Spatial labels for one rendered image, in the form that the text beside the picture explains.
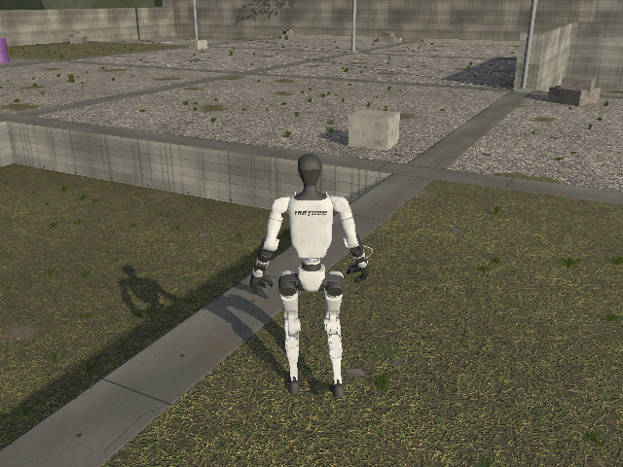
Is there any robot right upper arm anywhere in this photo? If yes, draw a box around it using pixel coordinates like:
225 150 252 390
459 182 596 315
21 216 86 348
331 196 359 249

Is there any right robot shin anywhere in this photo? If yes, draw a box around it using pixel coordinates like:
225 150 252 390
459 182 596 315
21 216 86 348
327 318 343 385

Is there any robot left upper arm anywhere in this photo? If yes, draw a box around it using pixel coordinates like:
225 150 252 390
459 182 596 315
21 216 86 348
263 197 290 252

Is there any left robot thigh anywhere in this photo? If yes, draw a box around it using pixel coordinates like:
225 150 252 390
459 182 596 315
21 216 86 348
278 270 301 336

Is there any robot left forearm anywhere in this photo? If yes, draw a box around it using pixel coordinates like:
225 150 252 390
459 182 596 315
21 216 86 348
252 237 273 277

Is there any robot right forearm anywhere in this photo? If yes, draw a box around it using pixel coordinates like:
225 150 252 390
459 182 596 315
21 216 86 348
349 234 368 268

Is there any right robot hand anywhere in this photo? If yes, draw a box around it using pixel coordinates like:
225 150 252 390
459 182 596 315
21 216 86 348
347 264 370 282

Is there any left robot hand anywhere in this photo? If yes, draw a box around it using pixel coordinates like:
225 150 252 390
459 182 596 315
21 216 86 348
250 273 273 297

